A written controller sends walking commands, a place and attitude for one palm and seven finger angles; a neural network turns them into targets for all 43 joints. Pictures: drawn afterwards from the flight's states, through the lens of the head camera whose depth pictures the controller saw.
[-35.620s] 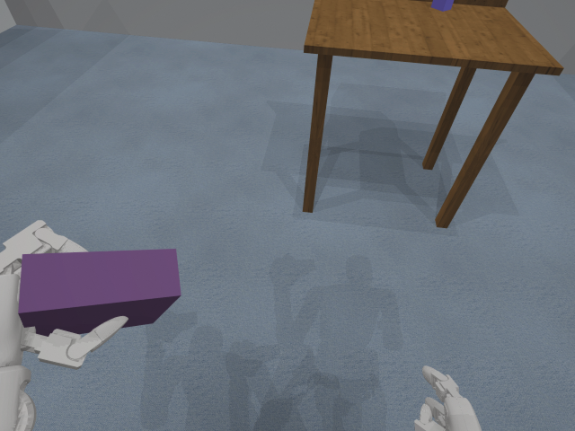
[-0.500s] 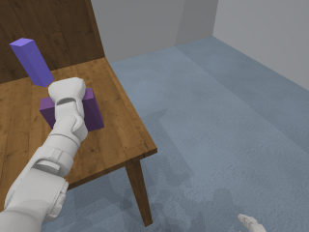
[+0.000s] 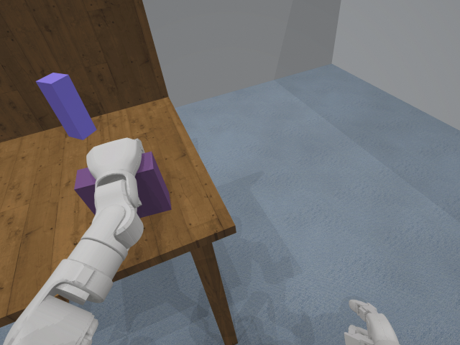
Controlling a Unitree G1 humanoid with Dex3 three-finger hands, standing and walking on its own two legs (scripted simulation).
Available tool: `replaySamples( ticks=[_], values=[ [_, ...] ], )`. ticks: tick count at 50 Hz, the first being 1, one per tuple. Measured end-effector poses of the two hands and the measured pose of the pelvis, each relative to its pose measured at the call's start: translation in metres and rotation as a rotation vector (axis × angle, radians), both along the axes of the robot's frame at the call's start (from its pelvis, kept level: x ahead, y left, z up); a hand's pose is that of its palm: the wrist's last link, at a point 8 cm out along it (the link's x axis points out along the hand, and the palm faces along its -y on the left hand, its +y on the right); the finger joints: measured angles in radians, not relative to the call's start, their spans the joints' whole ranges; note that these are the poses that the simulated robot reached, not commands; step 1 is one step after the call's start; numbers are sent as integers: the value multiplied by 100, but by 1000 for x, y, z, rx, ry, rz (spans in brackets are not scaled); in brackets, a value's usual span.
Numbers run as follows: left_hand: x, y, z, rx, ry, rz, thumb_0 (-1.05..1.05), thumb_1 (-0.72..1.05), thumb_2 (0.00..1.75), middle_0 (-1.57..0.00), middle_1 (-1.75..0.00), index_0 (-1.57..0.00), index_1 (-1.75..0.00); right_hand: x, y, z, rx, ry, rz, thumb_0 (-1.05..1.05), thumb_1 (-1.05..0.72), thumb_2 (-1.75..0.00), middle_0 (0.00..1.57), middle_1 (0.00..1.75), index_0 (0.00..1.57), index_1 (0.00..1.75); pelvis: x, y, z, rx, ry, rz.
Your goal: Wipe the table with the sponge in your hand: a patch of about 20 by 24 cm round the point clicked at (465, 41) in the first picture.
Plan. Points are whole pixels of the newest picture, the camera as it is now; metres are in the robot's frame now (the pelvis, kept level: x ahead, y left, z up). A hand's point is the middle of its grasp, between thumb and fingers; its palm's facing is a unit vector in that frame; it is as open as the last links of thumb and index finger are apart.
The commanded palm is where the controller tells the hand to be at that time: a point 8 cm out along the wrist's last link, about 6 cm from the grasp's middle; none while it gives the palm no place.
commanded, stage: wipe back along the third lane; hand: left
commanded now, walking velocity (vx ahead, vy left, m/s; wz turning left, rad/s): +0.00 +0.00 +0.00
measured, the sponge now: (131, 197) +0.36 +0.24 +0.09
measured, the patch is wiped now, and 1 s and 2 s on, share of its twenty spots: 0.80 0.80 0.80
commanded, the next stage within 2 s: slide back across to the middle lane in 0.44 s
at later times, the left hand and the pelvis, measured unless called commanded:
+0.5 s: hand (130, 194) +0.33 +0.21 +0.13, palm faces +0.10 -0.03 -0.99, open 9.4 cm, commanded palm +0.28 +0.20 +0.16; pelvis -0.01 +0.00 +0.00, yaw -1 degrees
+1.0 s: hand (102, 207) +0.29 +0.24 +0.15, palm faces +0.11 -0.09 -0.99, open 9.4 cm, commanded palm +0.25 +0.25 +0.20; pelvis -0.01 -0.01 +0.00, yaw -2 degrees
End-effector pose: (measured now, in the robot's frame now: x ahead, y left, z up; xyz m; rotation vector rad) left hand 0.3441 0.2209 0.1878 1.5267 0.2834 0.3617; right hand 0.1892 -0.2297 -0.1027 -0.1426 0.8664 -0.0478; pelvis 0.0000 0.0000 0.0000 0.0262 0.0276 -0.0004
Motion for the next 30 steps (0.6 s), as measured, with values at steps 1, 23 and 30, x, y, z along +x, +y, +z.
replaySamples(
  ticks=[1, 23, 30],
  values=[
    [-2, -1, 0, 0, -2, 1, 1, -46, 110, -74, -145, -79, -145, 2, 1, 1, 1, -7, 4, 1, -91, -90, 20, 30, 20, 30, 0, 0, 0, 0, -1, 0],
    [-38, -18, -1, -21, -42, -15, 3, -45, 110, -72, -146, -78, -145, 18, 15, 16, 37, -100, 54, 1, -90, -90, 20, 30, 20, 30, -10, -1, 0, 3, -36, -13],
    [-48, -23, -1, -31, -54, -24, 3, -45, 109, -72, -147, -78, -144, 15, 17, 14, 47, -95, 61, 1, -90, -90, 20, 30, 20, 30, -11, 0, 0, 4, -44, -16]
  ],
)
